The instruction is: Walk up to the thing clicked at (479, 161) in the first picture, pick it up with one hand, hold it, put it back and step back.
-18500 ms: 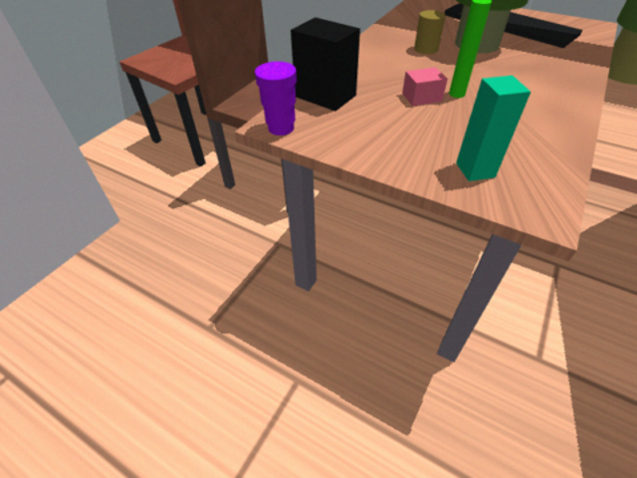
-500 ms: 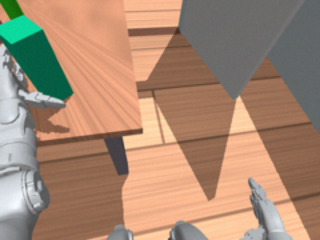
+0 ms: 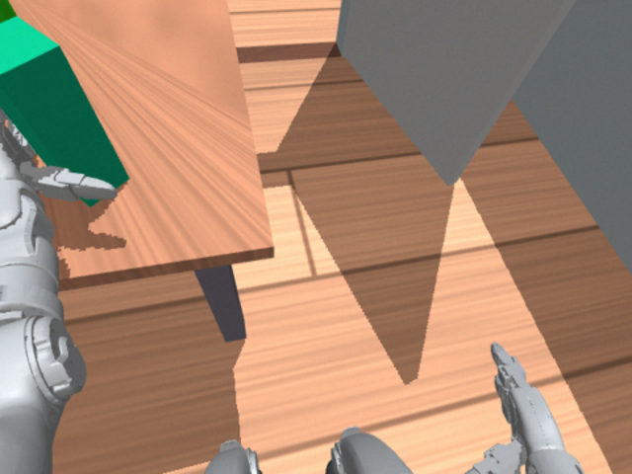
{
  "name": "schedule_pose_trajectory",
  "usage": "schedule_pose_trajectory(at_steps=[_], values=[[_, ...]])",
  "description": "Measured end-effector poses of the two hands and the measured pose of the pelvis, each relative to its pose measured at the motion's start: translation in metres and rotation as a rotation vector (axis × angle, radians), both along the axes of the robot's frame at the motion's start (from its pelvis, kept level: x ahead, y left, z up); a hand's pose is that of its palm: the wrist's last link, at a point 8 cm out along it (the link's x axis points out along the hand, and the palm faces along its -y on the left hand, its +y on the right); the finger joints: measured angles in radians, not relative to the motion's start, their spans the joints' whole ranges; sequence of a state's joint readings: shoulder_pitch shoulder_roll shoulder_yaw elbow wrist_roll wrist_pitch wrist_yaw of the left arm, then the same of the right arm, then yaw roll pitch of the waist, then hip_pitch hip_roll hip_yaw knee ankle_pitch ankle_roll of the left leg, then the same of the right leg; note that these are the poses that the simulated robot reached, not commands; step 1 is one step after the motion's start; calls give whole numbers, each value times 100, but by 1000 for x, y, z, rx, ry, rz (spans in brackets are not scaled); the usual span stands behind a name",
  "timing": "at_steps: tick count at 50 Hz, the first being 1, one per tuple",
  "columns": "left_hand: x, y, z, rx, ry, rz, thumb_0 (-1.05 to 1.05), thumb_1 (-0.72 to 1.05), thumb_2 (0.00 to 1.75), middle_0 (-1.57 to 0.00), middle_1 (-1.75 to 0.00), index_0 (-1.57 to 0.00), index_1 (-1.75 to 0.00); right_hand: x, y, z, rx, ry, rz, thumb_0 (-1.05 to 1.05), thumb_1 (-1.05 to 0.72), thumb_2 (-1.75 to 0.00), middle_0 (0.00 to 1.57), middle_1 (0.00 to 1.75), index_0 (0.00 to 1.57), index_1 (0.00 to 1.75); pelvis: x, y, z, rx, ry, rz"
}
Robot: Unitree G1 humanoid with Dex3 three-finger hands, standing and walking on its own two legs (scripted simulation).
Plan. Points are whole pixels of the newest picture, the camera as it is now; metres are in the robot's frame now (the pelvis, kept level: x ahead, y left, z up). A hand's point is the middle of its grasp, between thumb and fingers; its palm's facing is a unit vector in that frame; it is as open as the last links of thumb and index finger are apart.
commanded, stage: close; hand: left
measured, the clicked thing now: (59, 125) +0.53 +0.23 +0.11
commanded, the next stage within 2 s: settle in 1.58 s
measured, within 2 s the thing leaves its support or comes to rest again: neither
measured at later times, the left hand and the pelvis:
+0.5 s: hand (44, 129) +0.53 +0.25 +0.10, palm faces +0.26 -0.97 -0.01, open 17.4 cm; pelvis +0.00 +0.00 +0.00, yaw +0 degrees
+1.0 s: hand (50, 145) +0.52 +0.25 +0.09, palm faces +0.25 -0.97 -0.01, open 16.3 cm; pelvis +0.01 +0.00 +0.00, yaw +0 degrees
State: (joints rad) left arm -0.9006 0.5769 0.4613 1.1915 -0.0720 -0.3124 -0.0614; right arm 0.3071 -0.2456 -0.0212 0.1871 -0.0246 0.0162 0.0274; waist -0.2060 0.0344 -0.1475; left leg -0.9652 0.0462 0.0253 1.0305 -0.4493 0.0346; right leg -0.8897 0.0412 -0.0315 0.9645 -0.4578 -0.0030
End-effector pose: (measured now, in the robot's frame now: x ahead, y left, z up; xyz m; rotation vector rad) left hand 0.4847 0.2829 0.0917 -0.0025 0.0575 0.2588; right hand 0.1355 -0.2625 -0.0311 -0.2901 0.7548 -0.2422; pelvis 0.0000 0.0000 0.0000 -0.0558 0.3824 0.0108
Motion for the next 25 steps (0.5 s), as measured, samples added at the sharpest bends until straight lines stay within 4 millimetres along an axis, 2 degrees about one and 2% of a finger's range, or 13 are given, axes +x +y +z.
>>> schedule_pose_trajectory(at_steps=[7,13,17,25], values=[[-9,-3,-1,-1,-12,-13,-2,-61,7,-9,-3,-9,-4,8,5,2,9,-4,22,-1,56,-3,7,3,7,4,5,-1,2,3,-11,6],[-6,3,1,-3,-21,5,-2,-61,4,-13,-5,-13,-6,17,6,16,-13,-57,47,-1,58,-1,9,2,8,2,2,-4,2,3,-19,11],[-2,9,7,0,-34,11,-2,-61,4,-14,-6,-14,-6,12,3,21,-29,-56,46,-1,58,-1,9,2,8,2,1,-5,2,1,-15,14],[12,13,14,8,-23,0,-2,-61,4,-15,-7,-16,-7,-1,4,9,-19,-4,27,-1,57,-1,8,3,7,3,-2,-3,-1,-6,2,9]])
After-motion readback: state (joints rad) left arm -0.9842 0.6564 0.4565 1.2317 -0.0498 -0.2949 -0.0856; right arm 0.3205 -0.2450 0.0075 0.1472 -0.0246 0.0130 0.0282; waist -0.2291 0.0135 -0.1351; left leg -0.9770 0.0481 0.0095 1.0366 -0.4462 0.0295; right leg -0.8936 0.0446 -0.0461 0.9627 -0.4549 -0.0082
